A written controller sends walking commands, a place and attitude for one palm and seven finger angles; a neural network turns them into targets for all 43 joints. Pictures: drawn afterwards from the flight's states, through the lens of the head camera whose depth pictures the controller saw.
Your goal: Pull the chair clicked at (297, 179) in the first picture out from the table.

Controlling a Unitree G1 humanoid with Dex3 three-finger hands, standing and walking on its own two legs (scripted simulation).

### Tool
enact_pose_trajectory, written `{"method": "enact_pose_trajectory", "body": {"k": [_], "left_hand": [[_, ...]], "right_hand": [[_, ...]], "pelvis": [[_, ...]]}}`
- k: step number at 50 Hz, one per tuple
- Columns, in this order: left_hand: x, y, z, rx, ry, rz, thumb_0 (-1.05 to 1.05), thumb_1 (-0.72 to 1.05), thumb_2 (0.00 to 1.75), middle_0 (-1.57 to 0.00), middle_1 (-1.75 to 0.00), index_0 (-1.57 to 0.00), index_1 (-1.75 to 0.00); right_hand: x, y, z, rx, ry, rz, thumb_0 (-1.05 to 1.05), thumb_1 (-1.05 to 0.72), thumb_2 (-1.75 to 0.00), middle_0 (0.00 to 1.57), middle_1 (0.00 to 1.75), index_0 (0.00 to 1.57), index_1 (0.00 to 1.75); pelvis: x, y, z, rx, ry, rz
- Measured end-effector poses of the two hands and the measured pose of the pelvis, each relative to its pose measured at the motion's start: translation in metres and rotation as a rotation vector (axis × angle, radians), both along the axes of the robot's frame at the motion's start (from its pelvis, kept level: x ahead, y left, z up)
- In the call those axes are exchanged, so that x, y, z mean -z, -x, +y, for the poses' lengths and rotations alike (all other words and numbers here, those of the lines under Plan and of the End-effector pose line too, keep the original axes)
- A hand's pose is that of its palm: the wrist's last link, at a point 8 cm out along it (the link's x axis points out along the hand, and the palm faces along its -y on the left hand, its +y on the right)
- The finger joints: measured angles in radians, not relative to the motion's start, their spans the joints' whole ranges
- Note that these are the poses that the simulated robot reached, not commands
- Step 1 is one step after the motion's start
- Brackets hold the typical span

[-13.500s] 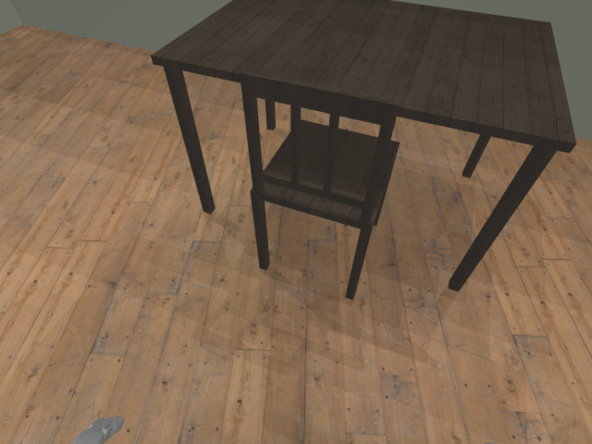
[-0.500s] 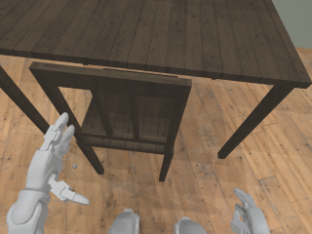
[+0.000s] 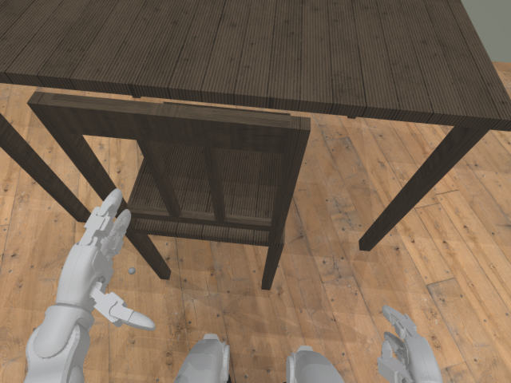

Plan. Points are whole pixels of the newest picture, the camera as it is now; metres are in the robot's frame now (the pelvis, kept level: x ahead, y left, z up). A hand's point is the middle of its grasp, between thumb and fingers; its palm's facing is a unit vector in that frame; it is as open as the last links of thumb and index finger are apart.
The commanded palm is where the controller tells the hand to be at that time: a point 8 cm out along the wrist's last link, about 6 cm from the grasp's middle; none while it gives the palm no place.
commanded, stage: aim the fingers beside a spindle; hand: left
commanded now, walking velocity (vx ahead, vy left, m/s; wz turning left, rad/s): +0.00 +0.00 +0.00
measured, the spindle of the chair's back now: (162, 181) +0.45 +0.19 -0.02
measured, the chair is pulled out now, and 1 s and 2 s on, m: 0.00 0.00 0.00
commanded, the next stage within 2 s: none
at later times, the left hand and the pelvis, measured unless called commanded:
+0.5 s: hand (142, 253) +0.30 +0.18 +0.02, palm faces -0.09 -0.99 -0.05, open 16.9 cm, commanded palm +0.29 +0.23 +0.01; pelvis -0.01 +0.00 -0.01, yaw +0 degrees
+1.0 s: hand (160, 263) +0.30 +0.16 -0.01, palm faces -0.12 -0.99 +0.01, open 17.0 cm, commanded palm +0.29 +0.23 +0.02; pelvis +0.00 +0.01 -0.02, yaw -1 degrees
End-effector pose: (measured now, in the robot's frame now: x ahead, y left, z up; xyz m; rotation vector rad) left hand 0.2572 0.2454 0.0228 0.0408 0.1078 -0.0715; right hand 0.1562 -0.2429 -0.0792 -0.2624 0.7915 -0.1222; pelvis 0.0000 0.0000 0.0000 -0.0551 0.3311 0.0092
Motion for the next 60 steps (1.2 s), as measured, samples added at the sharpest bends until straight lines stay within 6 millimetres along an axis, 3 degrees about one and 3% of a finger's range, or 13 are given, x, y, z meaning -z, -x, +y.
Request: {"method": "enact_pose_trajectory", "body": {"k": [8, 17, 24, 32, 40, 44, 48, 50, 52, 56, 58, 60], "left_hand": [[-0.016, -0.01, -0.012, 0.025, -0.006, -0.114, -0.01, -0.5, 0.3, -0.06, -0.08, -0.06, -0.08], [0.013, -0.014, -0.004, -0.001, 0.005, -0.002, -0.01, -0.5, 0.3, -0.06, -0.08, -0.06, -0.08], [-0.004, -0.023, -0.01, 0.021, -0.004, -0.126, -0.01, -0.5, 0.3, -0.06, -0.08, -0.06, -0.08], [0.034, -0.039, -0.012, 0.027, 0.027, 0.01, -0.01, -0.5, 0.3, -0.06, -0.08, -0.06, -0.08], [-0.011, -0.031, -0.008, 0.009, -0.022, -0.139, -0.01, -0.5, 0.3, -0.06, -0.08, -0.06, -0.08], [0.01, -0.031, -0.005, -0.004, -0.002, -0.048, -0.01, -0.5, 0.3, -0.06, -0.08, -0.06, -0.08], [0.038, -0.027, -0.019, 0.026, 0.042, 0.046, -0.01, -0.5, 0.3, -0.06, -0.08, -0.05, -0.08], [0.034, -0.025, -0.028, 0.046, 0.045, 0.016, -0.01, -0.5, 0.3, -0.06, -0.08, -0.05, -0.08], [0.017, -0.024, -0.031, 0.051, 0.028, -0.056, -0.01, -0.5, 0.3, -0.06, -0.08, -0.06, -0.08], [-0.014, -0.029, -0.02, 0.01, -0.034, -0.182, -0.01, -0.5, 0.3, -0.06, -0.08, -0.06, -0.08], [-0.011, -0.034, -0.011, -0.018, -0.049, -0.162, -0.01, -0.5, 0.3, -0.06, -0.08, -0.06, -0.08], [0.005, -0.039, -0.004, -0.033, -0.034, -0.084, -0.01, -0.5, 0.3, -0.06, -0.08, -0.06, -0.08]], "right_hand": [[0.002, 0.002, -0.002, -0.003, 0.007, 0.009, 0.01, -0.9, -0.9, 0.2, 0.3, 0.2, 0.3], [0.009, 0.011, -0.007, 0.015, 0.01, 0.039, 0.01, -0.9, -0.9, 0.2, 0.3, 0.2, 0.3], [0.016, 0.017, -0.006, 0.008, 0.018, 0.065, 0.01, -0.9, -0.9, 0.2, 0.3, 0.2, 0.3], [0.024, 0.022, -0.005, 0.029, 0.018, 0.089, 0.01, -0.9, -0.9, 0.2, 0.3, 0.2, 0.3], [0.021, 0.022, 0.003, 0.021, -0.009, 0.101, 0.01, -0.9, -0.9, 0.2, 0.3, 0.2, 0.3], [0.023, 0.016, 0.006, 0.008, -0.018, 0.098, 0.01, -0.9, -0.9, 0.2, 0.3, 0.2, 0.3], [0.023, 0.011, 0.004, 0.012, 0.0, 0.085, 0.01, -0.9, -0.9, 0.2, 0.3, 0.2, 0.3], [0.021, 0.009, 0.003, 0.016, 0.01, 0.078, 0.01, -0.9, -0.9, 0.2, 0.3, 0.2, 0.3], [0.019, 0.008, 0.003, 0.014, 0.014, 0.075, 0.01, -0.9, -0.9, 0.2, 0.3, 0.2, 0.3], [0.018, 0.006, 0.005, 0.001, 0.0, 0.081, 0.01, -0.9, -0.9, 0.2, 0.3, 0.2, 0.3], [0.021, 0.006, 0.005, -0.006, -0.011, 0.087, 0.01, -0.9, -0.9, 0.2, 0.3, 0.2, 0.3], [0.024, 0.006, 0.005, -0.007, -0.02, 0.094, 0.01, -0.9, -0.9, 0.2, 0.3, 0.2, 0.3]], "pelvis": [[0.002, 0.001, -0.001, 0.002, 0.0, 0.006], [0.008, 0.004, -0.002, 0.008, 0.0, 0.019], [0.01, 0.005, 0.0, 0.004, 0.005, 0.027], [0.018, 0.008, 0.002, 0.014, 0.004, 0.052], [0.009, 0.003, 0.006, 0.014, 0.003, 0.041], [0.011, 0.003, 0.007, 0.007, 0.003, 0.046], [0.016, 0.004, 0.007, 0.006, 0.005, 0.052], [0.016, 0.004, 0.007, 0.009, 0.006, 0.049], [0.014, 0.004, 0.006, 0.011, 0.005, 0.045], [0.011, 0.003, 0.005, 0.008, 0.002, 0.039], [0.011, 0.003, 0.003, 0.005, 0.001, 0.041], [0.013, 0.004, 0.002, 0.003, 0.001, 0.045]]}}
